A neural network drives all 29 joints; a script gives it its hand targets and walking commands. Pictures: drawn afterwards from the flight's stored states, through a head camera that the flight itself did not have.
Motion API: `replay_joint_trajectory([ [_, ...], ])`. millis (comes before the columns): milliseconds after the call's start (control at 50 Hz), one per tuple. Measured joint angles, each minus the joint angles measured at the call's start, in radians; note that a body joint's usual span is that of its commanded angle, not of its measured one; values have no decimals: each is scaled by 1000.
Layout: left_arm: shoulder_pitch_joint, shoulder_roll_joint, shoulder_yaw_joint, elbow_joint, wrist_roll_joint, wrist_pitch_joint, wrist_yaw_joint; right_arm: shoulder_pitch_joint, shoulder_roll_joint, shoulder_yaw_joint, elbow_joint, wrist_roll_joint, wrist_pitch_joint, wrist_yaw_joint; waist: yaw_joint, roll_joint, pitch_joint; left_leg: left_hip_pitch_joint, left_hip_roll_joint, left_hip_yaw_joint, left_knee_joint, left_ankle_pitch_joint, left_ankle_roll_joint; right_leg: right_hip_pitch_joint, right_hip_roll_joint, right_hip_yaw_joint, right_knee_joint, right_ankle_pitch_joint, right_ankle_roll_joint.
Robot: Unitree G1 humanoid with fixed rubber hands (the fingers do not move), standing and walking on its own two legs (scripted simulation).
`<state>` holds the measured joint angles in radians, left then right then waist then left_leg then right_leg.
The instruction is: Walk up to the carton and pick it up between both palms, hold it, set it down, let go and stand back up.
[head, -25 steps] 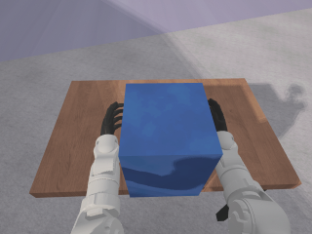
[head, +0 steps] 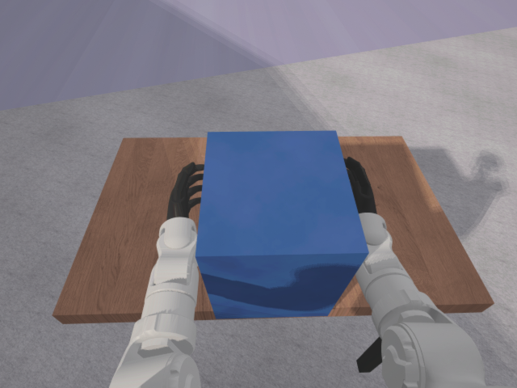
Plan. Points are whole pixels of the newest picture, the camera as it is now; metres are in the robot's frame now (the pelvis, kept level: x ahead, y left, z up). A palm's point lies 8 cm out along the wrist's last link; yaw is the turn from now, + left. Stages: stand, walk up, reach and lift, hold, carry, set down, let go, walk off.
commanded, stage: reach and lift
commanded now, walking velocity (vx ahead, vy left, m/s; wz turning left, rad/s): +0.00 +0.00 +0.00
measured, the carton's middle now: (272, 230) +0.37 +0.00 +0.04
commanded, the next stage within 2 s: none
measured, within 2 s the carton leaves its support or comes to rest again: neither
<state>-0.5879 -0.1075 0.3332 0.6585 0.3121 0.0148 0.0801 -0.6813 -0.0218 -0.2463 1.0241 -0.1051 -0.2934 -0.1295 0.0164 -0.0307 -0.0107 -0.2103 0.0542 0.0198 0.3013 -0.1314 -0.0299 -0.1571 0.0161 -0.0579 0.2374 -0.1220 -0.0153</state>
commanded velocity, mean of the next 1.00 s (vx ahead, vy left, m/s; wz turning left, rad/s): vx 0.00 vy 0.00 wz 0.00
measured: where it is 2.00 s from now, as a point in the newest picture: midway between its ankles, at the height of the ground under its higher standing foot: outside the picture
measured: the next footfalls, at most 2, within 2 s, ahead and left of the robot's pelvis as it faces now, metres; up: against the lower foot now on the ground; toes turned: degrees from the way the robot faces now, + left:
none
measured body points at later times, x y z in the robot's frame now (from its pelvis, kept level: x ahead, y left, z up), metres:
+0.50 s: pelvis +0.00 +0.01 +0.00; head -0.01 +0.04 +0.45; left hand +0.40 +0.16 +0.14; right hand +0.40 -0.14 +0.13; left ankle +0.01 +0.14 -0.75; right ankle +0.00 -0.11 -0.75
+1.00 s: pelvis -0.01 +0.02 +0.00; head -0.05 +0.04 +0.45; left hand +0.38 +0.15 +0.19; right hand +0.38 -0.14 +0.18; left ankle +0.01 +0.14 -0.75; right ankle +0.00 -0.11 -0.75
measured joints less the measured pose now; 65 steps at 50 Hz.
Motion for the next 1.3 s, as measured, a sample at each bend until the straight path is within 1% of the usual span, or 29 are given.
replay_joint_trajectory([
  [100, -15, 10, -17, -22, -16, 87, 0, -8, -4, 17, -17, 35, 72, 0, -6, -6, 6, 18, -2, -2, -7, 7, 1, 19, -2, -5, -3, 4, 0],
  [240, -42, 28, -47, -97, -57, 222, 6, -20, -9, 47, -92, 109, 187, -1, -25, -9, 1, 23, -6, -9, 15, -2, 5, 27, -7, -13, 17, -7, 4],
  [300, -53, 30, -50, -134, -51, 275, 5, -34, -16, 62, -118, 134, 233, -1, -35, -11, 1, 44, -12, -9, 15, -7, 8, 47, -12, -13, 21, -15, 8],
  [400, -70, 28, -32, -195, -10, 366, -25, -59, -21, 81, -139, 166, 301, -3, -53, -17, 34, 107, -21, -10, 9, -16, 15, 110, -22, -14, 17, -26, 16],
  [480, -55, 29, -37, -260, -2, 413, -39, -50, -18, 106, -181, 199, 329, -13, -64, -19, 57, 132, -23, -8, 21, -29, 18, 141, -24, -13, 14, -30, 20],
  [620, 3, 39, -76, -391, -30, 476, -39, 1, -33, 191, -308, 279, 378, -43, -93, -15, 75, 144, -28, -17, 49, -48, 23, 172, -27, -19, 10, -34, 28],
  [700, 7, 46, -89, -439, -43, 530, -38, 12, -38, 208, -361, 305, 424, -56, -109, -14, 73, 148, -33, -22, 57, -50, 27, 179, -31, -22, 17, -37, 31],
  [780, -27, 47, -85, -441, -41, 580, -37, -8, -50, 207, -374, 311, 474, -59, -110, -12, 67, 151, -36, -18, 56, -46, 30, 173, -35, -16, 29, -38, 33],
  [940, -99, 52, -53, -415, -27, 645, -43, -83, -58, 186, -332, 301, 532, -51, -107, -6, 49, 161, -36, -7, 36, -29, 30, 167, -33, -2, 33, -28, 30],
  [1060, -151, 53, -13, -350, -13, 659, -57, -136, -57, 160, -273, 278, 561, -45, -94, -3, 43, 160, -35, -4, 24, -17, 29, 153, -32, 3, 46, -29, 26],
  [1120, -161, 61, -8, -340, -22, 659, -59, -148, -53, 155, -269, 273, 569, -48, -91, -3, 36, 148, -33, -9, 24, -14, 26, 142, -30, 0, 47, -29, 24],
  [1200, -161, 73, -13, -350, -37, 661, -59, -158, -53, 160, -278, 287, 574, -57, -95, -1, 31, 143, -32, -19, 27, -16, 22, 144, -28, -9, 42, -30, 22],
  [1300, -163, 87, -21, -357, -45, 673, -65, -166, -58, 176, -286, 309, 589, -67, -111, 0, 35, 149, -36, -34, 34, -24, 21, 161, -30, -22, 37, -37, 23],
])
